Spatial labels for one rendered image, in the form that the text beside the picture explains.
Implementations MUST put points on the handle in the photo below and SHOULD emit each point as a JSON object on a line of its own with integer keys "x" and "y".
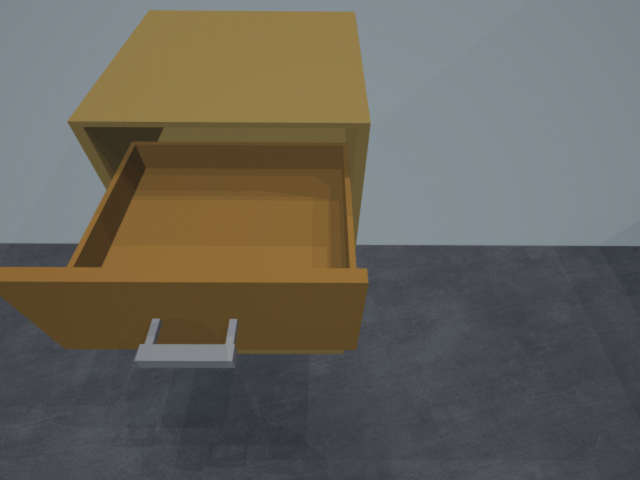
{"x": 152, "y": 355}

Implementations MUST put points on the cabinet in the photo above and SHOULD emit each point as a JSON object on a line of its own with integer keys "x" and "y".
{"x": 232, "y": 76}

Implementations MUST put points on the drawer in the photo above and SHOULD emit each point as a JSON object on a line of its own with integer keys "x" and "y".
{"x": 198, "y": 233}

